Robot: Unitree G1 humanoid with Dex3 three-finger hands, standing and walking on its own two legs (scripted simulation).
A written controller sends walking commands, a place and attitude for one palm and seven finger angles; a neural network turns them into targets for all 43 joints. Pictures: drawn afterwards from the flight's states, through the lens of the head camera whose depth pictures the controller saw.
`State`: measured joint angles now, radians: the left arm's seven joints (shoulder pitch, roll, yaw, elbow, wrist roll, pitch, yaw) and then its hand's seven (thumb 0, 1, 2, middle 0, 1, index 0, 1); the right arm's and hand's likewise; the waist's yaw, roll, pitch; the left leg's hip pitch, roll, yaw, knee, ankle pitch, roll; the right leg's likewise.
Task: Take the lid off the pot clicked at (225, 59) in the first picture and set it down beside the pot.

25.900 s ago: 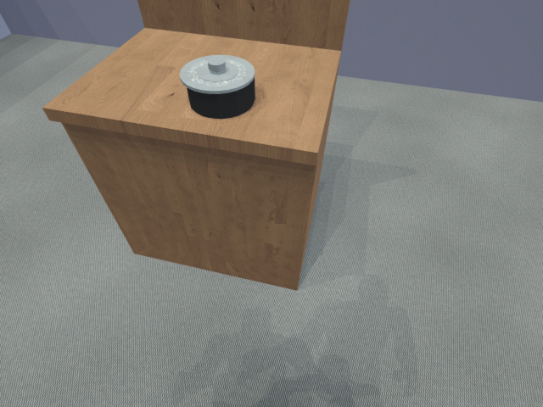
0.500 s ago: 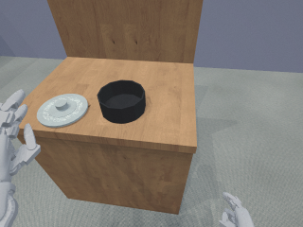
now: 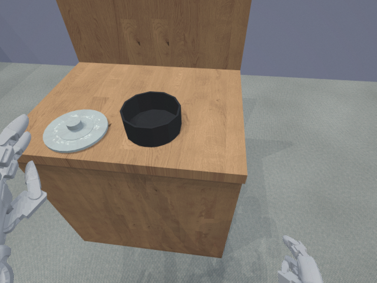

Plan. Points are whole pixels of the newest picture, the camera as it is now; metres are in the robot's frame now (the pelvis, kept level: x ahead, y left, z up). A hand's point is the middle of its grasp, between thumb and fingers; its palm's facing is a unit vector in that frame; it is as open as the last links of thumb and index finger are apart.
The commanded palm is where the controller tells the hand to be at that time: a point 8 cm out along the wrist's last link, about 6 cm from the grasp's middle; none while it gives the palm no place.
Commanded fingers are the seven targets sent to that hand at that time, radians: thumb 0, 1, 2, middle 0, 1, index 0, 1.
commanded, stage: step back with the hand held close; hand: left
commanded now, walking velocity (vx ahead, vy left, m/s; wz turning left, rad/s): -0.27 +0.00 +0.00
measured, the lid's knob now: (74, 123) +0.53 +0.41 +0.02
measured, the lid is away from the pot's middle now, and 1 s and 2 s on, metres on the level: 0.24 0.24 0.24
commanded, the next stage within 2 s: stop stepping back and stand still in 1.20 s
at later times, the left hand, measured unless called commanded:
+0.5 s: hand out of the picture +0.11 +0.25 +0.19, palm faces +0.45 -0.80 -0.41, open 7.4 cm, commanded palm +0.06 +0.30 +0.21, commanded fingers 0.00 0.90 0.90 -0.20 -0.30 -0.20 -0.30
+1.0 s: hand out of the picture +0.02 +0.22 +0.20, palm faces +0.48 -0.78 -0.41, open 7.4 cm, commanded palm -0.05 +0.28 +0.21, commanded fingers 0.00 0.90 0.90 -0.20 -0.30 -0.20 -0.30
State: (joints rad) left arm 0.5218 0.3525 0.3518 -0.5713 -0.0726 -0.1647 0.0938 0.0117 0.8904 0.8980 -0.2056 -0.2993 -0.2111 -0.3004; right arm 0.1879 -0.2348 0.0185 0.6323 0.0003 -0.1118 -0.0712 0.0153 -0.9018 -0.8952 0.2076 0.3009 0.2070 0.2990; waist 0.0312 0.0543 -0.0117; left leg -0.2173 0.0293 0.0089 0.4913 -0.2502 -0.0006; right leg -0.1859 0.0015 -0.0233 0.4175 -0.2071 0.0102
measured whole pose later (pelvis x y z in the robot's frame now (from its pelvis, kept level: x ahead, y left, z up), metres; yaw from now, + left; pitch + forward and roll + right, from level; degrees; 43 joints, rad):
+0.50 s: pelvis -0.07 +0.01 -0.02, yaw +1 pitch -1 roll -1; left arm 0.55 0.38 0.40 -0.63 -0.05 -0.20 0.15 0.01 0.89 0.90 -0.21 -0.30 -0.21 -0.30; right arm 0.25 -0.22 0.02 0.58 0.01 -0.07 -0.10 0.01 -0.90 -0.90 0.21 0.30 0.21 0.30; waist 0.01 0.02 -0.02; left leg -0.41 0.01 0.02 0.65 -0.26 0.03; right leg -0.38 -0.03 -0.02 0.58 -0.19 0.03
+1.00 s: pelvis -0.16 -0.01 -0.04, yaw +5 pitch -1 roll -2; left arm 0.52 0.45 0.44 -0.70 -0.08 -0.22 0.18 0.01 0.89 0.90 -0.21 -0.30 -0.21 -0.30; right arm 0.23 -0.19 -0.02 0.61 -0.01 -0.11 -0.09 0.01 -0.90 -0.90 0.21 0.30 0.21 0.30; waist -0.04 0.03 0.01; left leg -0.58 0.07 0.02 0.64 -0.04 0.01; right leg -0.47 0.08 0.01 1.00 -0.50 0.01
